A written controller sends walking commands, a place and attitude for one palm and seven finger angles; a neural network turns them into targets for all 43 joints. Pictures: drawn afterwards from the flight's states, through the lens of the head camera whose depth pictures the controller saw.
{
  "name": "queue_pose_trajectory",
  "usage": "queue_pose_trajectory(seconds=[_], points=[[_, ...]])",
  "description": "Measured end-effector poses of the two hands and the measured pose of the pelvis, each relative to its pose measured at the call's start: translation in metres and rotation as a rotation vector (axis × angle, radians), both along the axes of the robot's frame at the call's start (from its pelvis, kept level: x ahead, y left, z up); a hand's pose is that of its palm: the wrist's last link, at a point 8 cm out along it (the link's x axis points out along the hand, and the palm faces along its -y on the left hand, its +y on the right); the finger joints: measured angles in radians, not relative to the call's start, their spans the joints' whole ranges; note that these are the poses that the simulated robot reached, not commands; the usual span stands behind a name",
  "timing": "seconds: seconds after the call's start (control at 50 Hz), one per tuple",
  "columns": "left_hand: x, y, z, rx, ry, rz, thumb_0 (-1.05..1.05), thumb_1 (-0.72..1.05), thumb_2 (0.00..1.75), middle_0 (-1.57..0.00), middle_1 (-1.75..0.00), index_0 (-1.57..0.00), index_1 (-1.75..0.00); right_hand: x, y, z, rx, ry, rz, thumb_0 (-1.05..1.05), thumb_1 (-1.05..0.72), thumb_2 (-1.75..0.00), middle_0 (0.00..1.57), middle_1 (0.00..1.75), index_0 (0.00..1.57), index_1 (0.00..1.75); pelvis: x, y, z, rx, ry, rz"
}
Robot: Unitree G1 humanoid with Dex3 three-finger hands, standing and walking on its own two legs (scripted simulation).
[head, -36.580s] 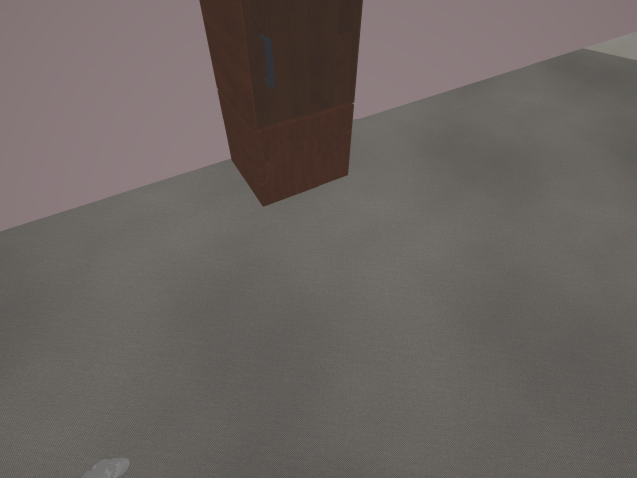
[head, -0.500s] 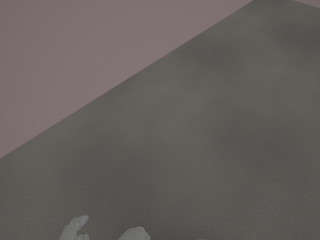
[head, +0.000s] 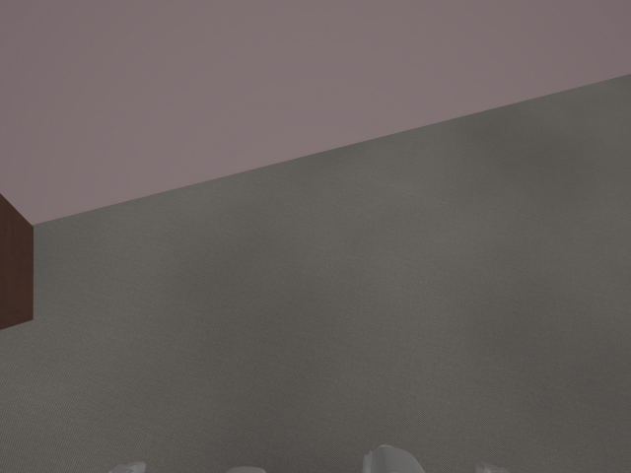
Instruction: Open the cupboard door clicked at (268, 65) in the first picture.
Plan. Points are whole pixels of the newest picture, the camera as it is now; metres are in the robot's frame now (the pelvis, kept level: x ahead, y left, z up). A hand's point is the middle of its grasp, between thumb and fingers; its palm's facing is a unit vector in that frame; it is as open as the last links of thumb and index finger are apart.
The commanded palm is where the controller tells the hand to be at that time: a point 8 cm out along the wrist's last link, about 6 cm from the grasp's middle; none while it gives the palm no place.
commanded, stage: turn to face it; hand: left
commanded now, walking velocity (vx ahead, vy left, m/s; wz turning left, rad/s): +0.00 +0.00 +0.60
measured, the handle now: out of the picture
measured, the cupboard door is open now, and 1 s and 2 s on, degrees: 40 40 40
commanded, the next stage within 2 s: take the last steps up to it in 1.64 s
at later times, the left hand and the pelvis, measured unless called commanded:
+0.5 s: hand out of the picture +0.01 +0.16 -0.17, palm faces +0.34 -0.92 -0.21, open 7.4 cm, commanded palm none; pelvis +0.01 -0.04 +0.00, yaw +19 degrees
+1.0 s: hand out of the picture +0.00 +0.15 -0.14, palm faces +0.57 -0.77 -0.30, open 7.4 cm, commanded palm none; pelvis +0.03 -0.08 +0.00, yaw +37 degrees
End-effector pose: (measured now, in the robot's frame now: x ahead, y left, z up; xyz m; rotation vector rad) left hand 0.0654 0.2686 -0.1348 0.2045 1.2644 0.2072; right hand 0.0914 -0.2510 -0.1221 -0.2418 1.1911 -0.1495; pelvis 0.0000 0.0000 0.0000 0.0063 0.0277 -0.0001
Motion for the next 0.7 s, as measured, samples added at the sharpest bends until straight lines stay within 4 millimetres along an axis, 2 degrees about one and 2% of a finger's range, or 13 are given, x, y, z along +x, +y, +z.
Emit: queue_pose_trajectory(seconds=[0.1, 0.16, 0.22, 0.32, 0.44, 0.56, 0.62, 0.7], points=[[0.012, -0.014, 0.014, 0.024, -0.069, 0.019, 0.01, 0.91, 0.90, -0.20, -0.29, -0.20, -0.29, 0.000, -0.014, -0.009, 0.027, 0.038, 0.025, 0.00, -0.91, -0.90, 0.20, 0.30, 0.20, 0.30, 0.002, -0.018, 0.001, -0.004, -0.001, 0.054], [0.016, -0.027, 0.017, 0.049, -0.123, 0.030, 0.01, 0.91, 0.90, -0.20, -0.29, -0.20, -0.29, 0.004, -0.029, -0.022, 0.045, 0.050, 0.036, 0.00, -0.91, -0.90, 0.20, 0.30, 0.20, 0.30, 0.005, -0.034, -0.007, 0.012, 0.000, 0.093], [0.007, -0.042, 0.022, 0.059, -0.137, 0.053, 0.01, 0.91, 0.90, -0.20, -0.29, -0.20, -0.29, 0.014, -0.042, -0.027, 0.048, 0.064, 0.058, 0.00, -0.91, -0.90, 0.20, 0.30, 0.20, 0.30, 0.004, -0.043, -0.006, 0.015, -0.017, 0.138], [-0.019, -0.064, 0.025, 0.026, -0.101, 0.124, 0.00, 0.91, 0.90, -0.21, -0.30, -0.20, -0.29, 0.037, -0.046, -0.015, 0.050, 0.061, 0.114, 0.01, -0.91, -0.90, 0.20, 0.30, 0.20, 0.30, 0.008, -0.050, 0.004, 0.038, -0.025, 0.206], [-0.055, -0.074, 0.011, -0.028, -0.065, 0.231, 0.01, 0.90, 0.90, -0.21, -0.30, -0.21, -0.29, 0.072, -0.026, -0.003, 0.037, 0.042, 0.228, 0.01, -0.91, -0.90, 0.20, 0.30, 0.19, 0.30, 0.010, -0.049, 0.006, 0.040, -0.020, 0.290], [-0.102, -0.055, -0.019, -0.054, -0.007, 0.362, 0.01, 0.90, 0.90, -0.21, -0.30, -0.21, -0.30, 0.109, 0.012, -0.004, 0.006, -0.043, 0.364, 0.00, -0.91, -0.90, 0.20, 0.30, 0.20, 0.30, 0.008, -0.034, -0.013, 0.014, -0.017, 0.375], [-0.115, -0.045, -0.018, -0.037, 0.027, 0.411, 0.01, 0.91, 0.90, -0.21, -0.30, -0.21, -0.29, 0.112, 0.023, 0.000, -0.005, -0.049, 0.407, 0.00, -0.91, -0.90, 0.20, 0.30, 0.20, 0.30, 0.007, -0.034, -0.010, 0.009, -0.013, 0.406], [-0.115, -0.038, -0.004, -0.011, 0.000, 0.448, 0.01, 0.91, 0.90, -0.20, -0.29, -0.20, -0.29, 0.110, 0.027, 0.003, -0.005, -0.013, 0.446, 0.00, -0.91, -0.90, 0.20, 0.30, 0.20, 0.30, 0.009, -0.037, -0.001, -0.003, -0.005, 0.446]])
